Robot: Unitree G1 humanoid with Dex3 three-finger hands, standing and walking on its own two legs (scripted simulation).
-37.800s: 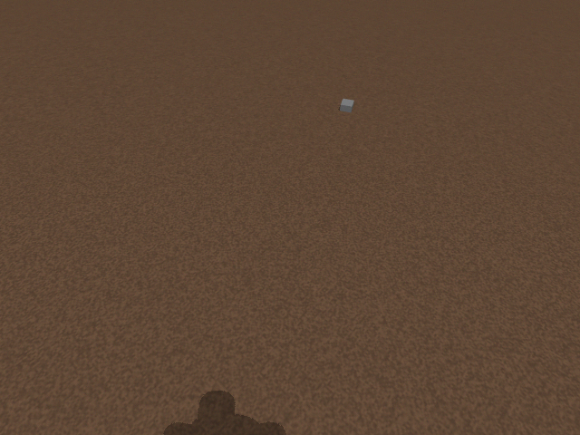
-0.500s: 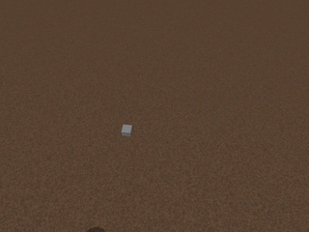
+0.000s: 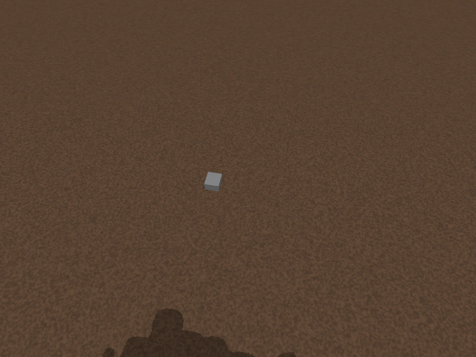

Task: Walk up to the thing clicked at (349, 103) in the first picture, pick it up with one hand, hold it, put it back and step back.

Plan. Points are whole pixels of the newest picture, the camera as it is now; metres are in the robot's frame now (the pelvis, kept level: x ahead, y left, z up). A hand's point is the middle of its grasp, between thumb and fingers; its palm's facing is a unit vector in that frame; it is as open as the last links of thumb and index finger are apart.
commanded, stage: step back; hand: left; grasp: from above
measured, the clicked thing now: (213, 181) +1.07 +0.15 -0.73
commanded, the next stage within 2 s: stand in 0.16 s
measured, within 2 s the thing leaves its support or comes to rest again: neither
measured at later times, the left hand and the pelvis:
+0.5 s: hand out of the picture +0.10 +0.25 -0.13, palm faces -0.05 -0.95 -0.32, open 7.4 cm; pelvis +0.00 +0.01 +0.02, yaw -1 degrees
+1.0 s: hand out of the picture +0.08 +0.25 -0.13, palm faces -0.07 -0.94 -0.34, open 7.4 cm; pelvis +0.01 +0.00 +0.03, yaw -1 degrees
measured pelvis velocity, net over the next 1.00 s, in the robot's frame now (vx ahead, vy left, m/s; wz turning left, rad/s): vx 0.01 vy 0.00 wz -0.02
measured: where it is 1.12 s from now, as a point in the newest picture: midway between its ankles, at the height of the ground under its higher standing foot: outside the picture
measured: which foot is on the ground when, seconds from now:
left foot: down 0.00-1.00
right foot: down 0.00-1.00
